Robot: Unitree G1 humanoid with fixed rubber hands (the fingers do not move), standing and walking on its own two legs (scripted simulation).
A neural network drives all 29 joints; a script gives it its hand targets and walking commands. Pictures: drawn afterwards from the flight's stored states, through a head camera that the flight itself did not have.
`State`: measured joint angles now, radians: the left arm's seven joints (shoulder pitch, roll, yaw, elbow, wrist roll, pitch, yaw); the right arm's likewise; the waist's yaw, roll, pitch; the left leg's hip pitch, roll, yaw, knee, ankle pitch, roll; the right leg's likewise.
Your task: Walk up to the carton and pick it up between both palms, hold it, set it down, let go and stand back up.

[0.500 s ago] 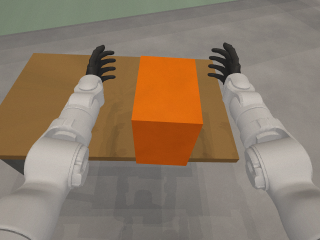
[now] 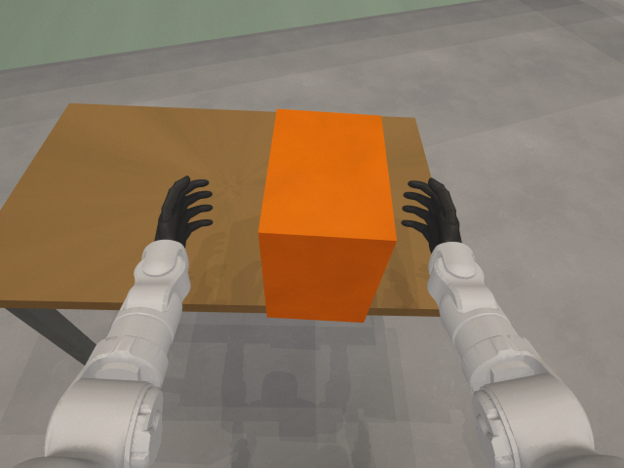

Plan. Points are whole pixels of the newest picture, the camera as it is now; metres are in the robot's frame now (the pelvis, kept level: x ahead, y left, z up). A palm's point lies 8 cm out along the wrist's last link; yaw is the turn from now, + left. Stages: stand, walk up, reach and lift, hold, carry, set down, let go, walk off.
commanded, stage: set down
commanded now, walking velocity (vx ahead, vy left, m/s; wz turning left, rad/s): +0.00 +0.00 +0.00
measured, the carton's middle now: (322, 220) +0.49 +0.01 -0.02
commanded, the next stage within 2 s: none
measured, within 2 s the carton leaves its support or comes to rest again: neither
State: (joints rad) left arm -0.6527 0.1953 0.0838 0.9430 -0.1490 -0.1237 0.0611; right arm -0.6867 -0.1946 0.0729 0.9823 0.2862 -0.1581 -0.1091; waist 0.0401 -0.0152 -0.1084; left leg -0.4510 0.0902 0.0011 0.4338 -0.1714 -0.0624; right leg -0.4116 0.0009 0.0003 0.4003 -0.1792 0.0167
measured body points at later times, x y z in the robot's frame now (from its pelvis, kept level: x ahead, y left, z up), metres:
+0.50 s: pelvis +0.01 +0.00 +0.00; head +0.04 +0.02 +0.45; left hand +0.33 +0.22 -0.01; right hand +0.35 -0.17 +0.01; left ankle +0.01 +0.16 -0.74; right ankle +0.00 -0.13 -0.74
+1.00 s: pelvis +0.01 +0.01 +0.00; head +0.05 +0.02 +0.45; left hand +0.27 +0.22 -0.04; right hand +0.29 -0.18 -0.04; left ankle +0.01 +0.16 -0.74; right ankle +0.00 -0.13 -0.74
